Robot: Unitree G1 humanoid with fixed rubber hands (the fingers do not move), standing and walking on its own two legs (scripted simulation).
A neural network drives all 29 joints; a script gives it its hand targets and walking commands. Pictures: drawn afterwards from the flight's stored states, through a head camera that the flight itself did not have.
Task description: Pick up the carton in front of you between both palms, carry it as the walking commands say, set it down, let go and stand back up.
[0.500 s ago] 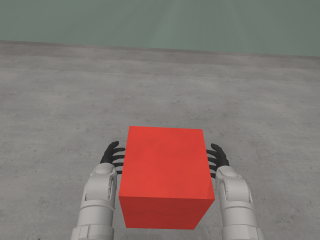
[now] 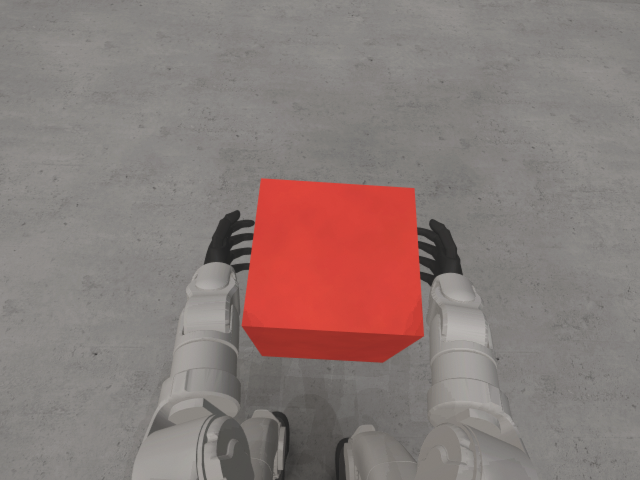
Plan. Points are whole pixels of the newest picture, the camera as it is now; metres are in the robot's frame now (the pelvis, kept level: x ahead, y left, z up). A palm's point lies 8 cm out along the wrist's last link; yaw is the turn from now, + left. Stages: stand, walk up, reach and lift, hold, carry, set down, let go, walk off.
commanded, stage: set down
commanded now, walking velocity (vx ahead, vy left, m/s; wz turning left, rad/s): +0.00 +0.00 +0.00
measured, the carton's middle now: (329, 281) +0.38 -0.01 -0.12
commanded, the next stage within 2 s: none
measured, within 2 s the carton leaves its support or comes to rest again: rests again in 1.78 s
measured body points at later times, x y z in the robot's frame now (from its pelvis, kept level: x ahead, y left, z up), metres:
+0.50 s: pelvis -0.02 -0.01 -0.13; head +0.21 +0.01 +0.26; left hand +0.43 +0.14 -0.21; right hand +0.41 -0.16 -0.20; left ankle +0.08 +0.09 -0.71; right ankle +0.02 -0.12 -0.71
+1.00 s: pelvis -0.05 +0.00 -0.26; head +0.26 +0.03 +0.07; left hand +0.48 +0.14 -0.38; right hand +0.45 -0.16 -0.37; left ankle +0.08 +0.10 -0.71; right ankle +0.02 -0.12 -0.71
